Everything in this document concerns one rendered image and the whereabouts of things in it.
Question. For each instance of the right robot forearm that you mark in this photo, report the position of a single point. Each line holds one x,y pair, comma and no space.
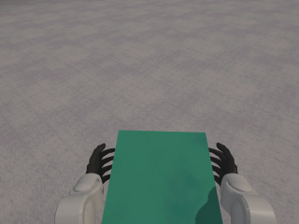
243,203

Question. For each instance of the right robot hand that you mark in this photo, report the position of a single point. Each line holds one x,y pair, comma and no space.
226,162

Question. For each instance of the left robot hand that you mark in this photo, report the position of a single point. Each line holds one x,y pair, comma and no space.
96,162

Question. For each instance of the carton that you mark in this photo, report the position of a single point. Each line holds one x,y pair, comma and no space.
160,177

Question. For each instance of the left robot forearm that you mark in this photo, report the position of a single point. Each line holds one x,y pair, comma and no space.
82,203

